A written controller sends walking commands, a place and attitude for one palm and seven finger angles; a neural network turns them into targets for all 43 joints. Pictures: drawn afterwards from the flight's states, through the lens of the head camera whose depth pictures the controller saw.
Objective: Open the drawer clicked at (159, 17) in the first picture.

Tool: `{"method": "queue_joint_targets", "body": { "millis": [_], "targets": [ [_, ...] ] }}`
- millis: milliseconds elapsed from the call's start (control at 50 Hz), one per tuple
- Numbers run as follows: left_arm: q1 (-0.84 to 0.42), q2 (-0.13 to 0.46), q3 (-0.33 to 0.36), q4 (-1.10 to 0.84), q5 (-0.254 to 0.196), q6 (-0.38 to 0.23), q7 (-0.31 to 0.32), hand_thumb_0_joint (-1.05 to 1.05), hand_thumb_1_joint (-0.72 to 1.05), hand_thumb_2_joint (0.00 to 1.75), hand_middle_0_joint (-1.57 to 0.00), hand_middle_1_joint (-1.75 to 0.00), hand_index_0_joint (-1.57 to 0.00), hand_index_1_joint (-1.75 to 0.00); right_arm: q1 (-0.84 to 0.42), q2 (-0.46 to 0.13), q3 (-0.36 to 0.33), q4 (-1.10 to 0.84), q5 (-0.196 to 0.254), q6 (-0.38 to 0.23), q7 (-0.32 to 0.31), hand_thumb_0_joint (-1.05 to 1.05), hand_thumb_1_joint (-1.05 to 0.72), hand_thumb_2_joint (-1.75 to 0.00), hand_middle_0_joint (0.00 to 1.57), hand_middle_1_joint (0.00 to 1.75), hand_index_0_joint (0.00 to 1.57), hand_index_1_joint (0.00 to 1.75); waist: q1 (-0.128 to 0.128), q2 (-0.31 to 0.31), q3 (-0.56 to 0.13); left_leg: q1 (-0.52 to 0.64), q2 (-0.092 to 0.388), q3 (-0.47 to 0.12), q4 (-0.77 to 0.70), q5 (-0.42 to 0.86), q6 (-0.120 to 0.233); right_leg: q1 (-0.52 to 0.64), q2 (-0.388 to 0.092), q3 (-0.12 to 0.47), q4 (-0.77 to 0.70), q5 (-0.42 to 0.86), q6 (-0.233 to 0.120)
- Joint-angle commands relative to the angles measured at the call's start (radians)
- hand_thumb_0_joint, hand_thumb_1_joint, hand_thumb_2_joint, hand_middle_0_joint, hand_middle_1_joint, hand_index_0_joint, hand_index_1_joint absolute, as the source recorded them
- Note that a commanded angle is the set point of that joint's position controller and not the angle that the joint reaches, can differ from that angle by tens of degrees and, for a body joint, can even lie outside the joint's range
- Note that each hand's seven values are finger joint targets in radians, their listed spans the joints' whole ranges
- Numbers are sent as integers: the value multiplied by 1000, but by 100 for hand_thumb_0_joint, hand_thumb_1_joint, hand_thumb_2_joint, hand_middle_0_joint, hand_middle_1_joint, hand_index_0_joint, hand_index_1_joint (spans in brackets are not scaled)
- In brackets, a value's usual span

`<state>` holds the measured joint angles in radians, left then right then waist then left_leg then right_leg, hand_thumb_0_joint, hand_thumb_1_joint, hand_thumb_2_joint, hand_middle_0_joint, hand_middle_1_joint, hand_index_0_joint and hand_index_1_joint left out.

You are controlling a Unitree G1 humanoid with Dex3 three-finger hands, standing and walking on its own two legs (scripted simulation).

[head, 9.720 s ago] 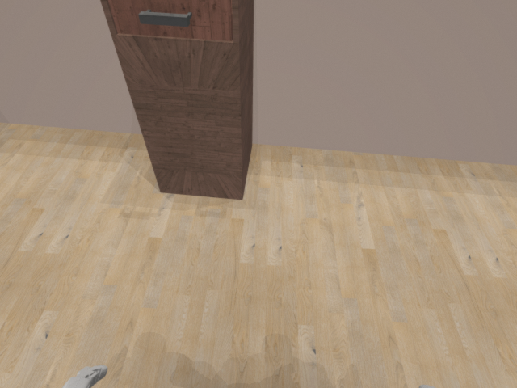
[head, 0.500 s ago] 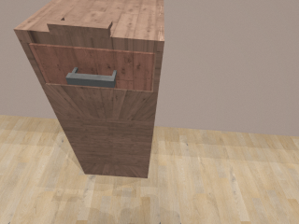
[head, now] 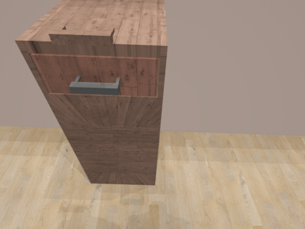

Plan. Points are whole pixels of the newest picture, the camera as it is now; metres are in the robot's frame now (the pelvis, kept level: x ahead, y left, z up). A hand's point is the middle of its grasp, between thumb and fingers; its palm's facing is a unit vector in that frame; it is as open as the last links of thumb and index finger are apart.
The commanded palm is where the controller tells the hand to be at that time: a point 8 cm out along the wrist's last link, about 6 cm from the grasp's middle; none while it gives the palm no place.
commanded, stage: look again from close up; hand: left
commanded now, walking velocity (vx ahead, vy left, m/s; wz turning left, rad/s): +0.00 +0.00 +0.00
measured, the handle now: (96, 83) +0.51 +0.22 +0.11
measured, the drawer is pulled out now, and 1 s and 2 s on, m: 0.00 0.00 0.00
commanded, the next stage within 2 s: raise the hand with hooked fingers in 0.52 s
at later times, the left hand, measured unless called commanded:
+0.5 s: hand out of the picture +0.01 +0.18 -0.18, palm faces +0.02 -0.98 -0.19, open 7.3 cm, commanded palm none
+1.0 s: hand (82, 199) +0.20 +0.20 -0.02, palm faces +0.01 -0.27 -0.96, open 8.3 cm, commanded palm +0.15 +0.23 +0.02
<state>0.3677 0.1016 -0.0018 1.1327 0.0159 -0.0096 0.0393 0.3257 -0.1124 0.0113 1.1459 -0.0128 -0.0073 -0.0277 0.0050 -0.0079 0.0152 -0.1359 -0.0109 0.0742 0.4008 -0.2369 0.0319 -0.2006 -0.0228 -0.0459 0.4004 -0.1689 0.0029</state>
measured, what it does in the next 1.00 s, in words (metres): stands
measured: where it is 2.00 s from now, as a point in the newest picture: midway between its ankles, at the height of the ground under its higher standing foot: outside the picture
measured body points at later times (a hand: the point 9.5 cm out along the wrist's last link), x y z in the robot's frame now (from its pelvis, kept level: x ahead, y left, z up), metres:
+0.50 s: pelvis +0.00 +0.01 -0.01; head -0.02 +0.01 +0.44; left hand +0.01 +0.24 -0.16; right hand +0.00 -0.21 -0.16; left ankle -0.01 +0.09 -0.74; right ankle +0.03 -0.12 -0.74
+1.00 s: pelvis -0.01 -0.01 -0.02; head -0.01 -0.04 +0.43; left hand +0.19 +0.21 +0.03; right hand +0.20 -0.25 -0.09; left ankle -0.01 +0.09 -0.74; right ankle +0.03 -0.12 -0.74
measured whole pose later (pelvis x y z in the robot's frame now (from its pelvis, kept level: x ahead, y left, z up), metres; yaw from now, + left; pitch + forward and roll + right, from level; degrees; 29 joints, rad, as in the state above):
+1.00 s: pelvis -0.01 -0.01 -0.02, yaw -1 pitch +3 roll +3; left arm 0.36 0.29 -0.07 0.01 0.94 -0.01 0.34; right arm 0.11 -0.27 -0.03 0.55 -0.02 -0.03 0.02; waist 0.05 0.01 -0.07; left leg -0.36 -0.02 0.12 0.62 -0.32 0.03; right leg -0.48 0.02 0.08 0.71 -0.28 -0.02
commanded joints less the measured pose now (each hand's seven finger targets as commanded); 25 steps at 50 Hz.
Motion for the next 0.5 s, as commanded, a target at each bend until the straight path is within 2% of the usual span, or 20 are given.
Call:
{"method": "queue_joint_targets", "body": {
  "millis": [0,20,40,60,80,100,120,160,240,280,360,480],
  "targets": [
    [77,78,8,-22,0,-10,11,0,90,90,-20,-30,-20,-30,67,-97,-22,-16,3,-9,-5,0,-90,-90,20,30,20,30,-1,15,97,-122,126,-121,-139,-69,-6,-3,-79,82,-60,17,-17],
    [78,76,8,-22,0,-11,11,0,90,90,-20,-30,-20,-30,70,-96,-23,-15,3,-10,-5,0,-90,-90,20,30,20,30,-2,9,94,-116,125,-117,-133,-54,-6,-3,-80,84,-58,26,-18],
    [99,130,-3,-2,13,-29,40,0,90,90,-20,-30,-20,-30,-60,-134,-16,-101,7,-28,8,0,-90,-90,20,30,20,30,41,7,151,-184,132,-47,60,66,-32,-52,-121,99,-9,204,-25],
    [72,155,-7,0,5,-40,27,0,90,90,-20,-30,-20,-30,-36,-114,-8,-116,11,-22,12,0,-90,-90,20,30,20,30,-8,-15,114,-142,99,-51,27,43,-39,-45,-132,108,-3,258,-41],
    [61,132,-2,-29,1,-36,22,0,90,90,-20,-30,-20,-30,38,-82,-10,-107,2,-22,7,0,-90,-90,20,30,20,30,-19,6,34,-111,81,-69,17,-37,-22,-3,-125,130,0,97,-50],
    [43,137,-2,-43,-2,-35,18,0,90,90,-20,-30,-20,-30,64,-92,-11,-103,-1,-23,7,0,-90,-90,20,30,20,30,-24,-12,-33,-100,86,-87,26,-21,-12,5,-109,126,4,-18,-53],
    [21,135,-2,-51,-3,-31,13,0,90,90,-20,-30,-20,-30,58,-103,-10,-101,-1,-22,7,0,-90,-90,20,30,20,30,-26,9,-38,-94,89,-91,28,-10,-8,-12,-101,121,-1,-75,-53],
    [2,135,0,-65,-3,-23,8,0,90,90,-20,-30,-20,-30,56,-108,-13,-112,-2,-23,6,0,-90,-90,20,30,20,30,-25,46,-8,-115,103,-109,3,-14,-1,-29,-86,101,11,-83,-50],
    [4,114,-6,-64,-5,-20,3,0,90,90,-20,-30,-20,-30,50,-122,-11,-114,-1,-26,4,0,-90,-90,20,30,20,30,-14,6,72,-165,109,-125,-40,-6,7,-24,-75,93,19,-17,-45],
    [2,116,-7,-66,-5,-18,2,0,90,90,-20,-30,-20,-30,56,-127,-8,-109,-1,-28,4,0,-90,-90,20,30,20,30,-10,12,94,-172,113,-129,-58,15,8,-17,-72,89,23,8,-43],
    [1,121,-4,-69,-5,-13,3,0,90,90,-20,-30,-20,-30,59,-133,-6,-99,-1,-29,3,0,-90,-90,20,30,20,30,-8,24,99,-160,116,-127,-81,42,7,-1,-73,82,23,29,-37],
    [0,126,-2,-74,-6,-11,2,0,90,90,-20,-30,-20,-30,50,-141,-4,-89,-1,-30,3,0,-90,-90,20,30,20,30,-2,4,81,-143,115,-122,-101,40,7,25,-79,81,12,48,-30]
  ]
}}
